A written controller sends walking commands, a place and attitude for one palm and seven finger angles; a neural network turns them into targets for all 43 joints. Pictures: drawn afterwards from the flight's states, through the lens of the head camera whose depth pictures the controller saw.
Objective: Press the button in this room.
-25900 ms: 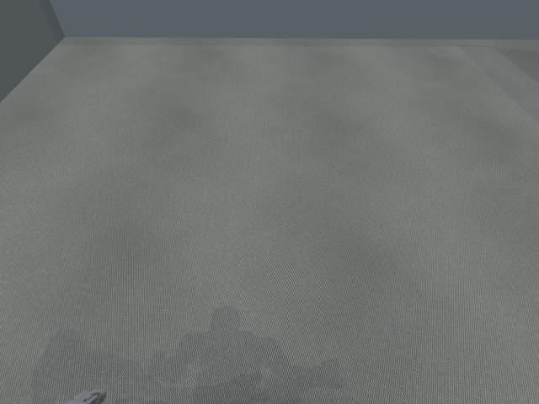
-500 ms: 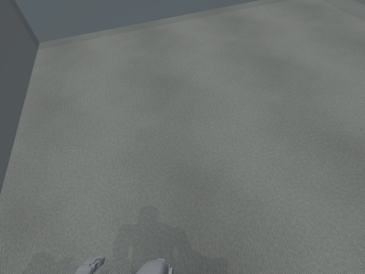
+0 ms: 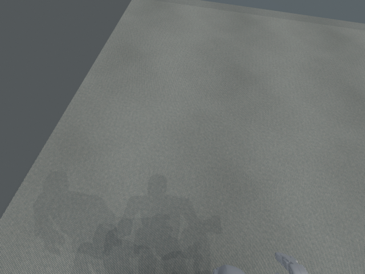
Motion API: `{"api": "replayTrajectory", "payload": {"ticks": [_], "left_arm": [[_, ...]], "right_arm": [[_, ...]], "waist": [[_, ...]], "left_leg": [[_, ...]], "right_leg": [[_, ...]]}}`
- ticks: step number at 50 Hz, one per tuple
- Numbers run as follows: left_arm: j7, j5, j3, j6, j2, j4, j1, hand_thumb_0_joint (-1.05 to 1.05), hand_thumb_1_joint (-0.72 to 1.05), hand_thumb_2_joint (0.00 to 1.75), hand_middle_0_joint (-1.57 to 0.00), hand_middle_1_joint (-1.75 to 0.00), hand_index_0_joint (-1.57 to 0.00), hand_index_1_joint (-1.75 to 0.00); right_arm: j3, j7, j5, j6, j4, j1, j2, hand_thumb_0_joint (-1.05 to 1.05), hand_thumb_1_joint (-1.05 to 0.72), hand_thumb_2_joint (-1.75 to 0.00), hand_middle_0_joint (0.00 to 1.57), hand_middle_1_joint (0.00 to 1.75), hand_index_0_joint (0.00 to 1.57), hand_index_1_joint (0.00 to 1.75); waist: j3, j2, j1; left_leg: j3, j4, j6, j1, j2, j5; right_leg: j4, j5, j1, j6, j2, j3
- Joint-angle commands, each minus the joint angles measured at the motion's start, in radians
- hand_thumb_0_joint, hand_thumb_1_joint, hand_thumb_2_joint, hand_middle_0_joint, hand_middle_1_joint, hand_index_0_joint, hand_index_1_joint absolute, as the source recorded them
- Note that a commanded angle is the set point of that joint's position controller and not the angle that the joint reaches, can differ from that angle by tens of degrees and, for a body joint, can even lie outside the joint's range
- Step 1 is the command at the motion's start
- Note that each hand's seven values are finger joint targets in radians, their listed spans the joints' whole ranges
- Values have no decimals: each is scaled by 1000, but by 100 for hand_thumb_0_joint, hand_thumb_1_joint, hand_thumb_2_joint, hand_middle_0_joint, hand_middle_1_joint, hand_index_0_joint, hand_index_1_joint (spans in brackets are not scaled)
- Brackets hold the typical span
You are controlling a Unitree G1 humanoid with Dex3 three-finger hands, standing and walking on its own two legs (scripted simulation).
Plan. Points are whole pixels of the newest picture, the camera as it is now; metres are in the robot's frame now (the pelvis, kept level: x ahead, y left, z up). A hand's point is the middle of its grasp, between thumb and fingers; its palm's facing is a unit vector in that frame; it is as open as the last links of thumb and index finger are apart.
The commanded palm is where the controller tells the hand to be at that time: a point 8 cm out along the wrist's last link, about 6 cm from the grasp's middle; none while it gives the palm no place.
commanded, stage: turn to face it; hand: left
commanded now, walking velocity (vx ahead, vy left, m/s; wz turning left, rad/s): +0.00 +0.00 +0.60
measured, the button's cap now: out of the picture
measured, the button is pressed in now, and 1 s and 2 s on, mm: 0 0 0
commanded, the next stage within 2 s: none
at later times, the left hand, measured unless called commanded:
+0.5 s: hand out of the picture +0.09 +0.17 -0.13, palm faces +0.26 -0.92 -0.29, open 7.4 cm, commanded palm none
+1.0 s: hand out of the picture -0.09 +0.23 -0.17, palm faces +0.60 -0.76 -0.25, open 7.4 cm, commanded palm none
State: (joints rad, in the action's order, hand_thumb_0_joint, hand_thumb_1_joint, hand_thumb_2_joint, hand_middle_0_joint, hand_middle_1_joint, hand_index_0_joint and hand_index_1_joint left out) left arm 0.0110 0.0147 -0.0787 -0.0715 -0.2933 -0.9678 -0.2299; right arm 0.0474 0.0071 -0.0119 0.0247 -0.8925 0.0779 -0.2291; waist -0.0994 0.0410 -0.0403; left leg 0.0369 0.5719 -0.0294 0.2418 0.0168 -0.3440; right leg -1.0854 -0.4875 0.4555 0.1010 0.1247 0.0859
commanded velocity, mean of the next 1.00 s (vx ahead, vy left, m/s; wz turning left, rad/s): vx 0.00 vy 0.00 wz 0.60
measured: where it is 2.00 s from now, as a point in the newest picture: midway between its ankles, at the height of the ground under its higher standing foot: outside the picture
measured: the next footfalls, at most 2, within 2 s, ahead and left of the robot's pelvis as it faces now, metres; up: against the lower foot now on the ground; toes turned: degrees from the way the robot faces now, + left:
right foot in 0.34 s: +0.09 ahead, -0.14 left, +0.00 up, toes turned +8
left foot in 0.78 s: -0.01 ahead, +0.10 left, +0.00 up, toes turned +35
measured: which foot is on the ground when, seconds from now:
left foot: down 0.00-0.34, up 0.36-0.76, down 0.78-1.00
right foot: up 0.00-0.32, down 0.34-0.78, up 0.80-1.00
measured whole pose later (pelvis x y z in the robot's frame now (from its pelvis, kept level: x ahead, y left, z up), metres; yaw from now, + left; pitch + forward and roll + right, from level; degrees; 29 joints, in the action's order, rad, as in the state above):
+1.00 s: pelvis -0.01 +0.00 +0.01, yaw +35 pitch +0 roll -2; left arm 0.01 0.02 -0.08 -0.06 -0.29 -0.94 -0.19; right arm 0.04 0.00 -0.01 0.02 -0.91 0.14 -0.22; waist -0.09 0.04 -0.02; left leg 0.02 0.50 -0.06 0.24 -0.02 -0.25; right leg -1.13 -0.39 0.49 0.11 0.11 0.04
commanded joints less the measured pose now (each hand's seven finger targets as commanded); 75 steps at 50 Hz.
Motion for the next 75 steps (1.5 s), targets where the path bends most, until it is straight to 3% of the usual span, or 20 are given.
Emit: {"api": "replayTrajectory", "payload": {"ticks": [1, 9, 14, 15, 17, 18, 22, 34, 37, 38, 39, 40, 42, 47, 59, 65, 66, 68, 72, 75], "left_arm": [[-4, -2, -8, 42, -69, 101, 36, 0, 90, 90, -20, -30, -20, -30], [4, -9, 4, 45, -54, 160, 140, 0, 90, 90, -20, -30, -20, -30], [8, -15, 6, 63, -54, 156, 63, 0, 90, 90, -20, -30, -20, -30], [9, -13, 2, 74, -73, 146, 19, 0, 90, 90, -20, -30, -20, -30], [24, 8, -23, 90, -206, 136, -61, 0, 90, 90, -20, -30, -20, -30], [26, -2, -22, 89, -192, 142, -56, 0, 90, 90, -20, -30, -20, -30], [25, 2, 5, 86, -77, 183, 106, 0, 90, 90, -20, -30, -20, -30], [18, 14, -21, 72, -152, 117, -24, 0, 90, 90, -20, -30, -20, -30], [13, 8, -30, 63, -160, 108, -10, 0, 90, 90, -20, -30, -20, -30], [10, 1, -29, 58, -145, 110, -12, 0, 90, 90, -20, -30, -20, -30], [1, -6, -21, 53, -82, 140, -15, 0, 90, 90, -20, -30, -20, -30], [1, 2, 5, 47, -51, 180, 56, 0, 90, 90, -20, -30, -20, -30], [12, -2, -5, 35, -57, 161, 123, 0, 90, 90, -20, -30, -20, -30], [-3, 0, -12, 38, -69, 100, 38, 0, 90, 90, -20, -30, -20, -30], [9, -8, 0, 45, -49, 168, 167, 0, 90, 90, -20, -30, -20, -30], [15, -16, 0, 60, -53, 158, 50, 0, 90, 90, -20, -30, -20, -30], [19, -15, -6, 68, -73, 150, 9, 0, 90, 90, -20, -30, -20, -30], [28, 7, -24, 75, -192, 168, -3, 0, 90, 90, -20, -30, -20, -30], [24, -1, 2, 77, -74, 201, 149, 0, 90, 90, -20, -30, -20, -30], [24, 2, 2, 86, -60, 181, 96, 0, 90, 90, -20, -30, -20, -30]], "right_arm": [[57, -12, -2, -16, 40, 63, -210, 0, -90, -90, 20, 30, 20, 30], [73, -12, -10, -9, 31, 124, -215, 0, -90, -90, 20, 30, 20, 30], [79, -13, -8, 0, 39, 85, -207, 0, -90, -90, 20, 30, 20, 30], [77, -11, -2, -1, 40, 86, -191, 0, -90, -90, 20, 30, 20, 30], [63, 0, 8, -6, 73, 112, -97, 0, -90, -90, 20, 30, 20, 30], [72, -3, 0, 9, 65, 108, -141, 0, -90, -90, 20, 30, 20, 30], [63, 21, -8, 33, 3, 141, -106, 0, -90, -90, 20, 30, 20, 30], [32, 26, 4, 22, 37, 21, -77, 0, -90, -90, 20, 30, 20, 30], [36, 23, 1, 8, 34, 84, -96, 0, -90, -90, 20, 30, 20, 30], [47, 24, -1, -2, 20, 139, -138, 0, -90, -90, 20, 30, 20, 30], [77, 19, -10, -11, 21, 194, -259, 0, -90, -90, 20, 30, 20, 30], [88, 15, -2, -3, 4, 259, -323, 0, -90, -90, 20, 30, 20, 30], [76, -13, -5, -6, -5, 223, -268, 0, -90, -90, 20, 30, 20, 30], [51, -15, -2, -20, 41, 101, -202, 0, -90, -90, 20, 30, 20, 30], [74, -13, -11, -7, 22, 183, -204, 0, -90, -90, 20, 30, 20, 30], [81, -10, -8, 6, 39, 129, -191, 0, -90, -90, 20, 30, 20, 30], [78, -7, -2, 5, 43, 124, -167, 0, -90, -90, 20, 30, 20, 30], [70, 1, 1, 3, 76, 133, -99, 0, -90, -90, 20, 30, 20, 30], [76, 21, -14, 38, 6, 174, -110, 0, -90, -90, 20, 30, 20, 30], [71, 26, -10, 42, 1, 175, -105, 0, -90, -90, 20, 30, 20, 30]], "waist": [[133, -186, 47], [121, -198, 77], [153, -205, 35], [160, -151, 11], [206, 251, -15], [196, 219, -15], [79, 125, 64], [123, 187, -3], [156, 145, 38], [192, 44, 75], [211, -269, 105], [200, -334, 134], [150, -307, 128], [144, -160, 48], [138, -183, 92], [162, -182, 36], [178, -139, 13], [157, 206, 1], [25, 87, 88], [47, 135, 69]], "left_leg": [[-191, -187, -112, -174, 206, 712], [-336, -163, -145, -162, 206, 689], [-386, -73, -100, -55, 153, 675], [-375, -18, -60, 23, 119, 558], [-104, 350, 73, 341, -102, -256], [-147, 517, 64, 293, -49, -290], [-93, 691, 91, 303, 11, -61], [53, 229, 92, 180, 23, -112], [86, -21, 75, 25, 13, 47], [42, -156, 57, -126, 42, 192], [-303, -205, -52, -297, 284, 502], [-393, -212, -141, -280, 415, 728], [-372, -208, -144, -192, 345, 666], [-235, -229, -107, -157, 210, 584], [-448, -209, -155, -148, 194, 498], [-487, -130, -99, 49, 114, 448], [-464, -78, -59, 139, 77, 342], [-141, 315, 70, 387, -121, -221], [-124, 661, 79, 319, -16, -39], [-92, 668, 103, 322, 3, 12]], "right_leg": [[-49, 90, 107, 11, -9, -60], [166, 41, 60, 10, -53, -79], [508, 171, -190, -17, -104, -49], [664, 303, -316, -21, -80, -58], [746, 663, -552, -194, 359, -429], [760, 635, -410, -250, 381, -409], [748, 549, -279, -205, 208, -129], [671, 687, -388, -226, 263, 25], [547, 626, -341, -162, 251, 90], [411, 535, -244, -115, 225, 119], [180, 86, 36, -30, 81, 154], [32, -207, 132, -10, 29, 77], [-84, -111, 165, -16, 23, -52], [-85, 114, 110, 3, 4, -72], [163, 43, 64, 0, -60, -109], [552, 177, -260, -34, -120, -78], [703, 257, -394, -44, -76, -105], [845, 255, -448, -225, 364, -488], [816, 285, -191, -202, 193, -198], [799, 375, -244, -193, 178, -114]]}}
